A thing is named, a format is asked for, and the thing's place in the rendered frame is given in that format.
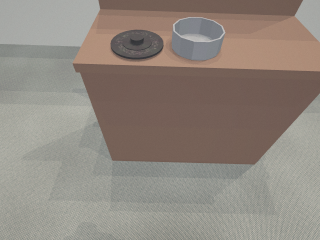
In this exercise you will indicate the table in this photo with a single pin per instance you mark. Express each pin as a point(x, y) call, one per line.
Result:
point(229, 109)

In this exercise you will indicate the pot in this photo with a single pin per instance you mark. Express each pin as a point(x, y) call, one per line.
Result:
point(197, 38)

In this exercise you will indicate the knob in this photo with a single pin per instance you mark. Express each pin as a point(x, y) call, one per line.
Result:
point(136, 38)

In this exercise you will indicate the lid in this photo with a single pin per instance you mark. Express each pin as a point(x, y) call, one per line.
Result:
point(122, 46)

